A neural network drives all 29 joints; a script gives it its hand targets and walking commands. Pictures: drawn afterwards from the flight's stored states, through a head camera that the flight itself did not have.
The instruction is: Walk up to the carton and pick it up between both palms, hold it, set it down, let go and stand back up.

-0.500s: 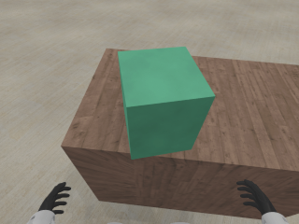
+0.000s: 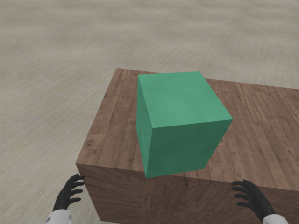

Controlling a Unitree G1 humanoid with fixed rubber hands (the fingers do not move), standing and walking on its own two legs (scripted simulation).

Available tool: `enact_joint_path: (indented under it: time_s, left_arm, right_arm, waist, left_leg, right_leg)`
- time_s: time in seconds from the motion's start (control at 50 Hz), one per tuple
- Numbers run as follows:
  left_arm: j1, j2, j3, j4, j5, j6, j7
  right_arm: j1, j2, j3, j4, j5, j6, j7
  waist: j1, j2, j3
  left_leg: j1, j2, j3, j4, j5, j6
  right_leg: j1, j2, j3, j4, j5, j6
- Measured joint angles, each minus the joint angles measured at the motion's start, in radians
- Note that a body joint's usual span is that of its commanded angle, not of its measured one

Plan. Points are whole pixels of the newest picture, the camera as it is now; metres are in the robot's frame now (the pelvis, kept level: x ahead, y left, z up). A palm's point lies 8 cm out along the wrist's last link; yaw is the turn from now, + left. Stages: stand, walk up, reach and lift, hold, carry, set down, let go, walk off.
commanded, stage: reach and lift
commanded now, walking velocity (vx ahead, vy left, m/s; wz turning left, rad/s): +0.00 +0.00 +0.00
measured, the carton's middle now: (172, 124) +0.40 -0.05 +0.04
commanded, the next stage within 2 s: none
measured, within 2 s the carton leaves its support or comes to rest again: neither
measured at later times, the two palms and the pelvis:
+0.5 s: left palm (84, 192) +0.20 +0.18 +0.02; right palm (263, 193) +0.20 -0.27 +0.02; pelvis +0.02 -0.03 +0.00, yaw -1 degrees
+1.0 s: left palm (95, 160) +0.25 +0.16 +0.07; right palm (262, 174) +0.24 -0.26 +0.06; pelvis +0.01 -0.03 +0.00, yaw -1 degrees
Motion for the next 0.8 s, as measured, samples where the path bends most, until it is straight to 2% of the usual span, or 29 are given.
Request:
enact_joint_path:
  time_s: [0.1,0.28,0.52,0.64,0.8]
  left_arm:
    - [0.031,-0.047,-0.021,-0.063,0.000,-0.025,0.005]
    - [0.097,-0.084,-0.021,-0.130,0.000,-0.106,0.005]
    - [0.135,-0.084,-0.022,-0.227,0.000,-0.193,0.005]
    - [0.134,-0.084,-0.028,-0.298,0.000,-0.179,0.012]
    - [0.056,-0.084,-0.051,-0.328,-0.033,-0.038,0.047]
  right_arm:
    - [0.003,-0.010,0.000,-0.009,0.043,-0.005,0.011]
    - [0.054,0.009,0.000,-0.144,0.091,-0.051,0.010]
    - [0.128,0.070,0.000,-0.357,0.120,-0.059,-0.058]
    - [0.128,0.071,0.000,-0.427,0.138,-0.027,-0.063]
    - [0.125,0.068,0.000,-0.493,0.138,0.094,-0.070]
  waist:
    - [0.000,0.002,-0.007]
    - [0.000,0.027,-0.011]
    - [0.000,0.044,-0.011]
    - [0.000,0.044,-0.011]
    - [0.000,0.044,-0.011]
  left_leg:
    - [0.002,0.010,0.000,-0.018,0.000,-0.001]
    - [0.008,0.038,0.000,-0.048,0.000,-0.018]
    - [0.016,0.044,0.000,-0.075,0.012,-0.023]
    - [0.016,0.042,0.000,-0.080,0.021,-0.024]
    - [0.017,0.042,0.000,-0.080,0.027,-0.024]
  right_leg:
    - [0.000,0.008,0.000,-0.017,0.001,0.010]
    - [0.000,0.035,0.000,-0.039,0.002,-0.008]
    - [0.000,0.041,-0.001,-0.051,0.006,-0.013]
    - [0.000,0.039,0.000,-0.056,0.015,-0.013]
    - [-0.002,0.038,0.000,-0.052,0.019,-0.014]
